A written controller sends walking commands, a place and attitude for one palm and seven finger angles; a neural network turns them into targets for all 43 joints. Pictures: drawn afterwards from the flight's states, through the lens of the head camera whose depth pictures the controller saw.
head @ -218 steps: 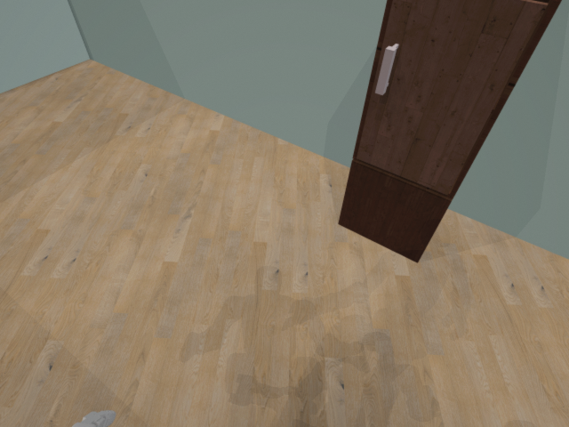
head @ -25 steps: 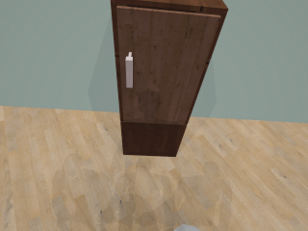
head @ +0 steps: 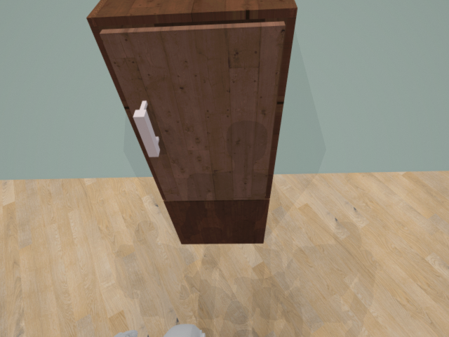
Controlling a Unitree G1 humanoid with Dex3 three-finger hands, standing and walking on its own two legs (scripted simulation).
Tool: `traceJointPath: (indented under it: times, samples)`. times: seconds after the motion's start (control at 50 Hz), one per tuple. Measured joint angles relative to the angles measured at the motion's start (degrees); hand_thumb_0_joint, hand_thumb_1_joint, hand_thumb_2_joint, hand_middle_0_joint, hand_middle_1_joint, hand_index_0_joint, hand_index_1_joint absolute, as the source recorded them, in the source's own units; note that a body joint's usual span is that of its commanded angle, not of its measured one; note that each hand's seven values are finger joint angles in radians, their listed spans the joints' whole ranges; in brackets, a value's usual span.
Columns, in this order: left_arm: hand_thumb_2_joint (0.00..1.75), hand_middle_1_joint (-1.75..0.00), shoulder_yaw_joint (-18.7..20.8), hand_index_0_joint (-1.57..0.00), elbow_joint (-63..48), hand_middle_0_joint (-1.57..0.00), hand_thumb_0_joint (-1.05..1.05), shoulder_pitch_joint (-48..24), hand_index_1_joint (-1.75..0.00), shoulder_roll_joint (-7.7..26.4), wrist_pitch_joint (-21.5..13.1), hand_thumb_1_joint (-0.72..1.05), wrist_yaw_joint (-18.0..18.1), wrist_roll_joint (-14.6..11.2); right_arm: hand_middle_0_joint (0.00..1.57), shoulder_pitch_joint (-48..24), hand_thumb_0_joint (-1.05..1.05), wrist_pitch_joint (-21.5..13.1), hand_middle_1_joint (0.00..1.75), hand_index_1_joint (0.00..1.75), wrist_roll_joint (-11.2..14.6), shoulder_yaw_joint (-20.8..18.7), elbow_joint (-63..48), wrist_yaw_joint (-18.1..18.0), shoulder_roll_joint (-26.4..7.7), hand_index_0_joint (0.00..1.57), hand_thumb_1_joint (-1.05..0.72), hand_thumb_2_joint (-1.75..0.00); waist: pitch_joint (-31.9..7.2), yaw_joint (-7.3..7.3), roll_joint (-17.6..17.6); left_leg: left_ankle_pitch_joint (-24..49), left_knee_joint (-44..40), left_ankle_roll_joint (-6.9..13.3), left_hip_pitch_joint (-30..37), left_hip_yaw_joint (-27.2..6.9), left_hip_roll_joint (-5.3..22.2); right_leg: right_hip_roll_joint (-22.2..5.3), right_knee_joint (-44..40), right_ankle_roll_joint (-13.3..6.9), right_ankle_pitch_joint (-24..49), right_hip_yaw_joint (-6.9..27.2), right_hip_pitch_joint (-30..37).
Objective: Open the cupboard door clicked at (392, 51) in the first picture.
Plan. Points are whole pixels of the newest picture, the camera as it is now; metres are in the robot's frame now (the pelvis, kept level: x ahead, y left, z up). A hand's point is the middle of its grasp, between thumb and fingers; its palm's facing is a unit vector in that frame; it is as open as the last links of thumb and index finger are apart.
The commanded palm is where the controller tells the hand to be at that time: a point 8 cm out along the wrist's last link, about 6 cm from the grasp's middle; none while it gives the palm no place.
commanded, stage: come to a stop and stand still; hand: left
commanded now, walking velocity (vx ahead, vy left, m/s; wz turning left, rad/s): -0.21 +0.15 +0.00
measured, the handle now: (149, 129) +0.56 +0.22 +0.03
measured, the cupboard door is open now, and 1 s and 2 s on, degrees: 0 0 0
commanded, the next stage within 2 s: look again from close up in 1.32 s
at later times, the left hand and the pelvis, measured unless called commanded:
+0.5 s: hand out of the picture -0.05 +0.28 -0.18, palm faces +0.11 -0.97 -0.20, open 7.4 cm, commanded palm none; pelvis -0.05 +0.08 +0.00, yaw +2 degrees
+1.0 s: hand out of the picture -0.06 +0.26 -0.17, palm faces +0.02 -0.98 -0.21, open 7.3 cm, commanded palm none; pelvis -0.08 +0.08 +0.01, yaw +0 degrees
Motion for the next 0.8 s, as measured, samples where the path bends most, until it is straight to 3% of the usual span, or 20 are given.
traceJointPath:
  times: [0.08, 0.18, 0.3, 0.36, 0.4, 0.44, 0.54, 0.62, 0.68, 0.7, 0.8]
  samples:
    - [0.9, -0.3, 0.0, -0.21, -0.6, -0.2, -0.01, 0.7, -0.29, 0.0, 1.0, 0.93, 0.3, 0.2, 0.2, -5.0, 0.01, 1.4, 0.3, 0.3, -0.5, -0.8, -3.0, 0.4, -2.1, 0.2, -0.92, -0.9, 0.7, 1.24, 0.1, 1.5, 3.2, -1.1, -2.9, -1.4, -1.6, -1.0, -0.2, 0.4, 0.5, 0.4, 0.0]
    - [0.9, -0.3, 0.1, -0.2, -0.9, -0.2, -0.01, 3.0, -0.29, 1.0, 2.1, 0.91, 0.2, 0.6, 0.2, -8.4, 0.0, 1.6, 0.29, 0.3, -0.6, -1.1, -5.5, 1.0, -3.3, 0.2, -0.92, -0.9, 1.1, 2.39, -0.6, 2.7, 1.7, -1.2, -1.9, -2.5, -1.5, -2.6, -0.1, 1.3, 1.4, 1.0, -0.8]
    - [0.9, -0.3, 0.7, -0.2, -0.8, -0.2, 0.0, 5.4, -0.29, 3.3, 3.2, 0.9, -0.7, 1.3, 0.2, -7.7, 0.0, 0.5, 0.3, 0.3, -0.1, 0.0, -6.0, 1.6, -2.1, 0.2, -0.92, -0.9, 0.6, 3.61, -2.9, 0.8, -14.7, 0.0, 7.4, -1.0, -0.2, -4.0, 0.2, 2.9, 2.8, 1.2, -2.8]
    - [0.9, -0.3, 0.9, -0.2, -0.3, -0.2, 0.0, 6.4, -0.29, 4.3, 3.7, 0.9, -0.9, 0.9, 0.2, -5.8, 0.01, -0.6, 0.3, 0.3, 0.0, 0.8, -5.6, 1.7, -1.3, 0.2, -0.91, -0.9, -0.2, 3.64, -3.4, 4.5, -27.9, 0.9, 14.3, 0.2, 0.0, -4.2, 2.2, 4.3, 2.9, 1.0, -4.7]
    - [0.9, -0.3, 1.1, -0.2, 0.6, -0.2, 0.0, 6.4, -0.29, 5.4, 4.5, 0.9, -1.0, 0.4, 0.2, -4.3, 0.01, -1.0, 0.3, 0.3, -0.2, 1.3, -4.7, 1.5, 0.3, 0.2, -0.91, -0.9, 0.0, 3.3, -5.4, 3.7, -29.3, 2.0, 14.8, 0.5, -1.3, -4.6, 5.6, 5.2, -2.9, 3.1, -6.1]
    - [0.9, -0.3, 1.3, -0.2, 1.3, -0.2, 0.0, 6.7, -0.29, 5.9, 5.2, 0.9, -0.9, 0.3, 0.2, -2.4, 0.01, -0.7, 0.3, 0.3, -0.6, 2.1, -3.9, 1.0, 1.7, 0.2, -0.92, -0.9, -0.6, 3.03, -6.2, 5.1, -30.9, 3.0, 15.2, 0.4, -1.7, -3.1, 10.9, 5.6, -9.2, 6.3, -7.2]
    - [0.9, -0.3, 0.8, -0.2, 2.4, -0.2, 0.0, 7.8, -0.29, 5.2, 4.5, 0.91, -1.2, 0.3, 0.21, 0.3, 0.01, -1.0, 0.3, 0.3, -0.5, 2.7, -1.3, -0.2, 2.0, 0.2, -0.94, -0.9, -1.6, 2.75, -5.9, 9.2, -36.9, 4.4, 16.4, 0.8, -2.7, -0.8, 21.2, 6.1, -10.6, 10.7, -6.7]
    - [0.9, -0.3, -0.2, -0.2, 4.0, -0.2, 0.0, 8.3, -0.29, 4.1, 4.0, 0.91, -1.1, 0.0, 0.21, 0.8, 0.01, -1.9, 0.3, 0.3, -0.3, 2.8, -0.1, -0.4, 2.4, 0.2, -0.93, -0.9, -1.8, 1.92, -5.8, 10.1, -38.4, 5.0, 16.7, 2.3, -3.8, -1.1, 13.4, 6.8, -11.8, 10.3, -0.5]
    - [0.9, -0.3, -0.9, -0.2, 5.0, -0.2, 0.0, 7.8, -0.29, 3.3, 3.1, 0.91, -0.9, -0.3, 0.21, 1.4, 0.01, -2.6, 0.3, 0.3, 0.1, 2.8, 0.8, -0.5, 2.4, 0.2, -0.93, -0.9, -2.0, 1.07, -5.8, 9.6, -37.0, 5.0, 15.9, 3.2, -4.9, -1.6, 0.7, 6.4, -5.0, 10.1, 6.1]
    - [0.9, -0.3, -1.1, -0.2, 5.5, -0.2, 0.0, 7.5, -0.29, 2.8, 2.7, 0.91, -0.7, -0.3, 0.21, 1.4, 0.01, -2.7, 0.3, 0.3, 0.3, 2.7, 1.4, -0.5, 2.2, 0.2, -0.93, -0.9, -2.0, 1.0, -5.1, 9.2, -36.1, 4.9, 15.6, 3.4, -4.7, -1.4, -1.4, 6.0, -6.1, 10.1, 7.3]
    - [0.9, -0.3, -2.1, -0.2, 6.4, -0.2, 0.01, 6.3, -0.29, 1.2, 1.8, 0.92, 0.0, -0.4, 0.2, 2.0, 0.01, -2.7, 0.3, 0.3, 0.4, 2.9, 3.2, -0.3, 2.0, 0.2, -0.93, -0.9, -1.9, -0.36, -2.2, 10.4, -37.3, 4.6, 17.0, 2.9, -3.8, -0.4, -2.9, 5.4, -5.3, 9.6, 8.8]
